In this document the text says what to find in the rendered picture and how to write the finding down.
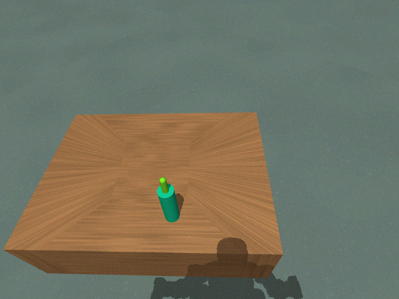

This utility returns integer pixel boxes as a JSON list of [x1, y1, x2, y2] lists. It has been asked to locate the bottle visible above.
[[157, 177, 180, 222]]

